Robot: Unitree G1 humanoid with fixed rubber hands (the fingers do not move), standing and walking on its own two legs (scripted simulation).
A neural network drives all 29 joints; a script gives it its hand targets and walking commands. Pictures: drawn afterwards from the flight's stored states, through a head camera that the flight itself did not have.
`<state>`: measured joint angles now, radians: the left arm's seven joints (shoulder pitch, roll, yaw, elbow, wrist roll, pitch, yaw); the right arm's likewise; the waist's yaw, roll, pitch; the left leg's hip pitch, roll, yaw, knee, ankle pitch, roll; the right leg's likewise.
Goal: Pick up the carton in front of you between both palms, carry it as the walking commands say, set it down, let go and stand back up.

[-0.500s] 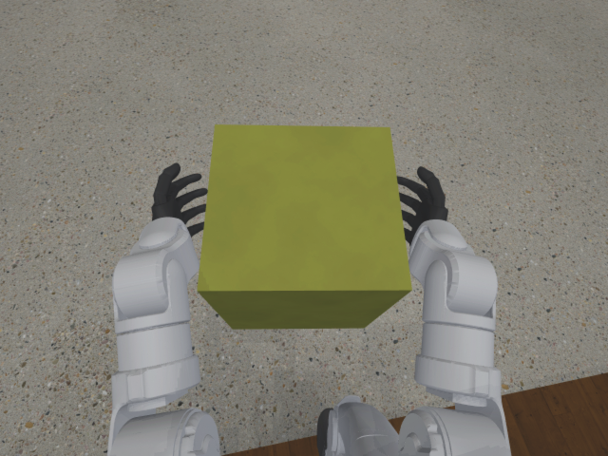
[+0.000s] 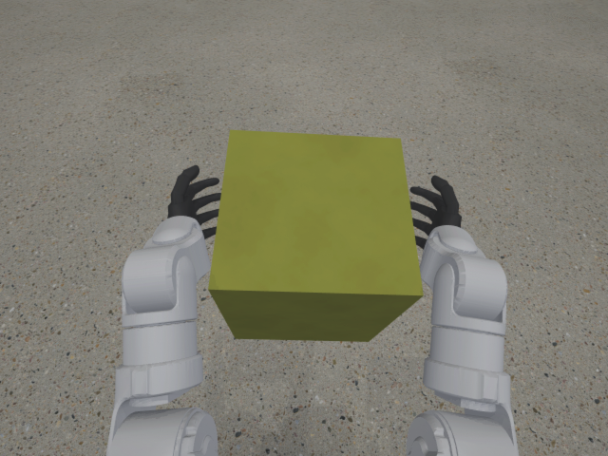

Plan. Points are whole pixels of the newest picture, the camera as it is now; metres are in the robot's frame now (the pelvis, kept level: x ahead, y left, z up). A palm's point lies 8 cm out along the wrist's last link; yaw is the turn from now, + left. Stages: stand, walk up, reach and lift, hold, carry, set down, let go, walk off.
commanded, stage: carry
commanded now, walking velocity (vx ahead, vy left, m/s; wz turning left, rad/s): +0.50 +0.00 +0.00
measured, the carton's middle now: (308, 250) +0.36 +0.00 +0.07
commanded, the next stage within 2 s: none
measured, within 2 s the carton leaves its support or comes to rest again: neither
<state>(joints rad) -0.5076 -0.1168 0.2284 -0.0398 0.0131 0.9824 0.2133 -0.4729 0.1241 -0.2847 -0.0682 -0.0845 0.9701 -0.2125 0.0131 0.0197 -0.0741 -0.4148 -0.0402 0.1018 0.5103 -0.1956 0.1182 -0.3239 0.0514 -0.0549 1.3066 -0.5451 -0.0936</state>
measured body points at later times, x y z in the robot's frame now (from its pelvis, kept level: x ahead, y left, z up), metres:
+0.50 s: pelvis +0.34 -0.03 +0.01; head +0.40 -0.03 +0.46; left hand +0.66 +0.15 +0.05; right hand +0.68 -0.16 +0.05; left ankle +0.22 +0.07 -0.64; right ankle +0.38 -0.10 -0.73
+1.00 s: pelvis +0.66 +0.03 +0.02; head +0.63 +0.04 +0.47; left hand +0.90 +0.17 +0.09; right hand +0.88 -0.14 +0.09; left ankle +0.63 +0.11 -0.73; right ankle +0.68 -0.10 -0.68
